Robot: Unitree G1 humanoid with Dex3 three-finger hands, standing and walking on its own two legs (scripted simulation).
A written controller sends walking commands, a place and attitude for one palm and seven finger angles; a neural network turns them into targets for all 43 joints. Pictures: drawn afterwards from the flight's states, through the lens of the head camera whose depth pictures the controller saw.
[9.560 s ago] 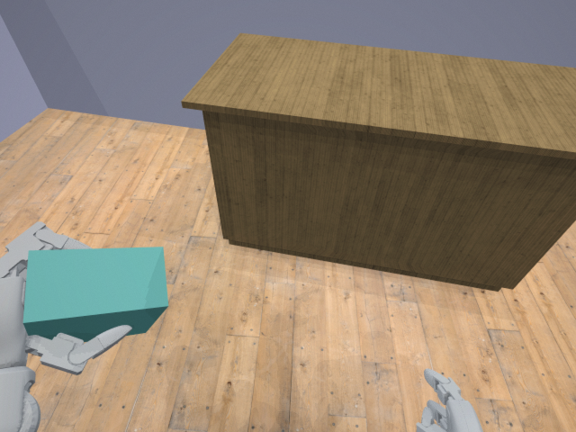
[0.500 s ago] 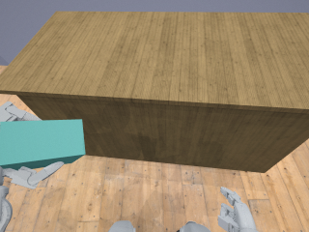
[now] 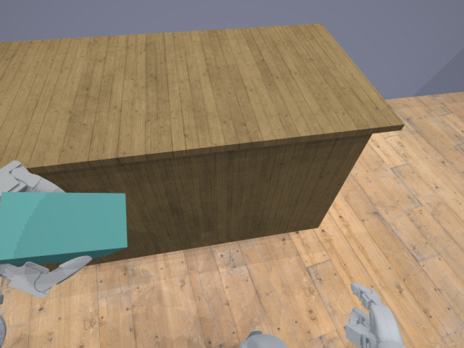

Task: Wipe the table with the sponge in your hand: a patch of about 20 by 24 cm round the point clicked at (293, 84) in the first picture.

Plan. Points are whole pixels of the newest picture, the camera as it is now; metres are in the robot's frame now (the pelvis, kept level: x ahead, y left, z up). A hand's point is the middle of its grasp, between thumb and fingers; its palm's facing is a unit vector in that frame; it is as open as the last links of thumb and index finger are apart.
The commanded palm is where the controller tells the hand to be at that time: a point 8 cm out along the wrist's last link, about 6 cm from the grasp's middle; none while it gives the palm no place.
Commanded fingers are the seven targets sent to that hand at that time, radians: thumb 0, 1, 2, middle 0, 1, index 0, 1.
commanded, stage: turn to face it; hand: left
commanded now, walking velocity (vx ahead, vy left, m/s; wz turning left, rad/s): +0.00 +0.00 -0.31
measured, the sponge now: (79, 230) +0.23 +0.21 +0.15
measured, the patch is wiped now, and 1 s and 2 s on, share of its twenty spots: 0.00 0.00 0.00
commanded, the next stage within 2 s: take the last steps up to it in 0.18 s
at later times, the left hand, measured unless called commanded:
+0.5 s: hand (89, 240) +0.20 +0.18 +0.18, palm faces +0.24 -0.83 -0.50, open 10.2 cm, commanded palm +0.15 +0.23 +0.19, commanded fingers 0.00 0.10 1.30 -1.20 -1.60 -1.20 -1.60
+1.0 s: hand (53, 233) +0.21 +0.23 +0.17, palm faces +0.31 -0.84 -0.45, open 10.2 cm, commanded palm +0.16 +0.28 +0.19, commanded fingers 0.00 0.10 1.30 -1.20 -1.60 -1.20 -1.60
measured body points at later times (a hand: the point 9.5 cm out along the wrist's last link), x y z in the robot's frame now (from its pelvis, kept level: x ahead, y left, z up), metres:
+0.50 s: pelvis -0.04 -0.03 +0.01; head -0.01 -0.03 +0.46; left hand +0.18 +0.22 +0.21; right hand +0.07 -0.31 -0.08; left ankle -0.05 +0.09 -0.73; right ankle +0.03 -0.10 -0.73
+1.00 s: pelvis -0.01 +0.01 +0.00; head +0.01 +0.01 +0.45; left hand +0.19 +0.27 +0.20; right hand +0.13 -0.24 -0.09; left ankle +0.02 +0.14 -0.73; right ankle -0.01 -0.12 -0.73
